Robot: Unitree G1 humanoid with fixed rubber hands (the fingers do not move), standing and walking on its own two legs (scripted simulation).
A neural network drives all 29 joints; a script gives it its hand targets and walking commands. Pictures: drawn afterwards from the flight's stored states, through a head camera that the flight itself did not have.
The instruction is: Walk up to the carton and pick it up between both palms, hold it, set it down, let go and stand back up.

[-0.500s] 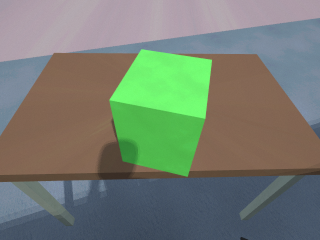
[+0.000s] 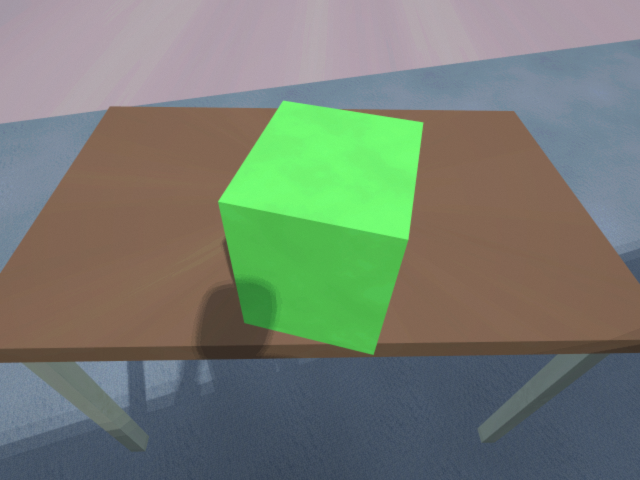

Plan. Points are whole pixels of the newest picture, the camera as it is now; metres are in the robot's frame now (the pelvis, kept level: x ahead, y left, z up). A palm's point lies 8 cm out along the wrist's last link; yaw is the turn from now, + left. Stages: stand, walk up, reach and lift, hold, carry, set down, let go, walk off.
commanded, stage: stand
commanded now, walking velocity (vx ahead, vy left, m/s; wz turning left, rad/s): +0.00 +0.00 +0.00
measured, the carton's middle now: (328, 228) +0.46 -0.02 +0.06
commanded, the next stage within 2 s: walk up in 0.36 s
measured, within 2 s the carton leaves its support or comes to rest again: neither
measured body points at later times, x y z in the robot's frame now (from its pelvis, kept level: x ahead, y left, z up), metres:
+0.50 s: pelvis +0.00 +0.00 +0.00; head +0.00 +0.00 +0.45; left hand +0.06 +0.25 -0.13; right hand +0.06 -0.25 -0.13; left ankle +0.02 +0.13 -0.73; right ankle +0.01 -0.12 -0.73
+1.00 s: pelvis -0.09 -0.07 -0.02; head -0.04 -0.11 +0.42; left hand +0.01 +0.20 -0.12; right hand +0.04 -0.35 -0.16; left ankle -0.02 +0.10 -0.70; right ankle -0.07 -0.17 -0.73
